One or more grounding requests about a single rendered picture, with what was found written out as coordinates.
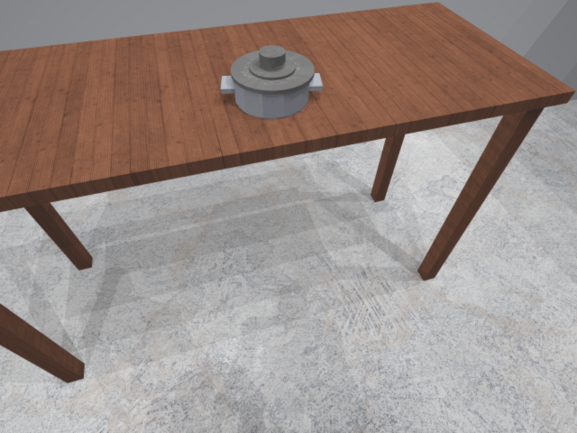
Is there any lid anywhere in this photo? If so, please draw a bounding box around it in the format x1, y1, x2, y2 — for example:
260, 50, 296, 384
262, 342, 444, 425
231, 51, 315, 95

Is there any knob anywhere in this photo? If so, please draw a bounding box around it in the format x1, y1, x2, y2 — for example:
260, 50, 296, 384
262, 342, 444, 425
259, 45, 286, 67

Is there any table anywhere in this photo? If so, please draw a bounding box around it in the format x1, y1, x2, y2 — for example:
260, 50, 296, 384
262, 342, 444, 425
0, 2, 575, 383

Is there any pot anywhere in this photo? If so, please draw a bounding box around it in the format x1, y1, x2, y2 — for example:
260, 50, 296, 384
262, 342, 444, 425
221, 73, 323, 119

